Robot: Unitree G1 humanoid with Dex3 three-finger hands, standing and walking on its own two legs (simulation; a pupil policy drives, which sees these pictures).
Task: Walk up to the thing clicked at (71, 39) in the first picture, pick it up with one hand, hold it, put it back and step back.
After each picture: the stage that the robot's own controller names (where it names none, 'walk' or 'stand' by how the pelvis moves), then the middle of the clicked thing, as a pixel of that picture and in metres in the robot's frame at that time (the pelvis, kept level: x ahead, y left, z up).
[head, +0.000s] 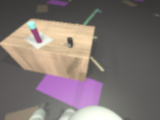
stand; (70, 42) +0.79 +0.26 -0.12
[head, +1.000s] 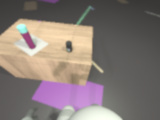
walk; (69, 46) +0.67 +0.22 -0.10
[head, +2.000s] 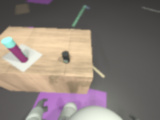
rise first; (66, 57) +0.51 +0.24 -0.09
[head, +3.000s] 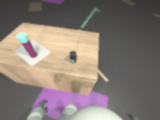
stand; (73, 57) +0.54 +0.18 -0.11
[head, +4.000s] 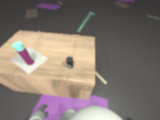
stand; (69, 62) +0.50 +0.20 -0.12
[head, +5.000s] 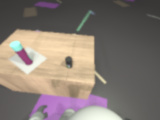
stand; (69, 62) +0.49 +0.21 -0.12
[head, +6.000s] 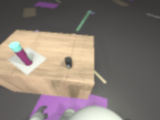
rise first; (68, 62) +0.49 +0.21 -0.12
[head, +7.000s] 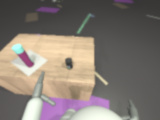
rise first; (69, 63) +0.49 +0.23 -0.11
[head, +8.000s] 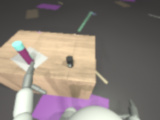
go down; (70, 61) +0.50 +0.22 -0.11
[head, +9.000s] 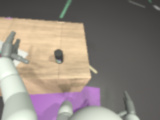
go down; (59, 56) +0.47 +0.22 -0.06
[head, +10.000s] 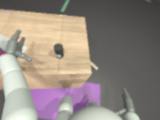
close in; (59, 51) +0.49 +0.22 -0.04
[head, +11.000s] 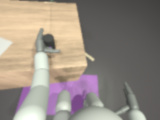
close; (49, 43) +0.52 +0.23 -0.01
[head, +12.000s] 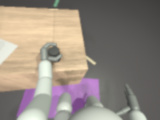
lift; (55, 54) +0.44 +0.20 -0.02
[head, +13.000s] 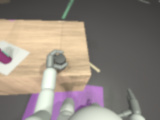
lift; (61, 62) +0.38 +0.19 +0.02
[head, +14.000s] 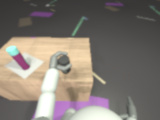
hold; (65, 64) +0.33 +0.17 +0.11
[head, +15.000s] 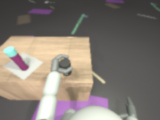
hold; (66, 67) +0.33 +0.16 +0.08
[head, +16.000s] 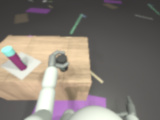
crouch; (62, 63) +0.36 +0.19 +0.08
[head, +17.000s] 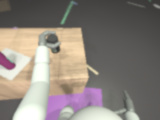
lower; (54, 44) +0.48 +0.23 +0.11
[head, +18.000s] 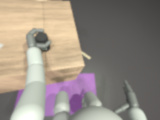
lower; (43, 42) +0.51 +0.24 +0.00
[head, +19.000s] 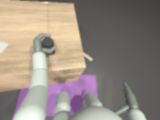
lower; (49, 47) +0.49 +0.22 -0.01
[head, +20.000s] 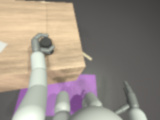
lower; (47, 46) +0.49 +0.23 -0.01
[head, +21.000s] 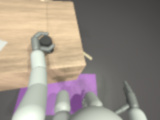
lower; (47, 45) +0.50 +0.23 +0.00
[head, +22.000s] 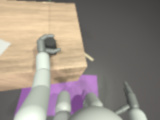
open; (51, 46) +0.49 +0.21 -0.01
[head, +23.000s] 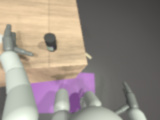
sink last; (51, 43) +0.49 +0.21 +0.00
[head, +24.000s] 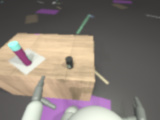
sink last; (69, 62) +0.48 +0.21 -0.06
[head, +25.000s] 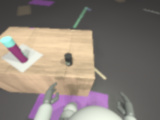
stand; (68, 59) +0.48 +0.21 -0.06
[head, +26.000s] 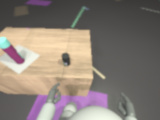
stand; (66, 59) +0.48 +0.22 -0.05
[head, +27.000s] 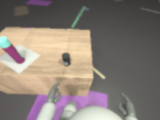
stand; (66, 59) +0.48 +0.22 -0.05
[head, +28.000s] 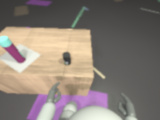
stand; (67, 58) +0.49 +0.22 -0.05
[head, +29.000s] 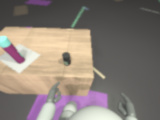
stand; (66, 59) +0.48 +0.22 -0.05
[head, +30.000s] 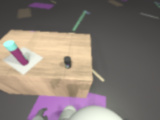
stand; (67, 62) +0.48 +0.21 -0.10
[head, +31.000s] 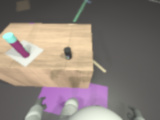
walk; (68, 53) +0.53 +0.23 -0.08
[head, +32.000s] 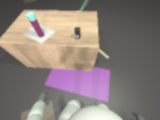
walk; (77, 33) +0.80 +0.18 -0.09
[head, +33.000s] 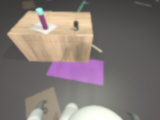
stand; (75, 25) +1.08 +0.26 -0.10
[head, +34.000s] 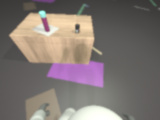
stand; (77, 28) +1.08 +0.24 -0.12
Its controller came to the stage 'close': yes
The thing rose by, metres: 0.20
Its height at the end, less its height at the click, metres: +0.00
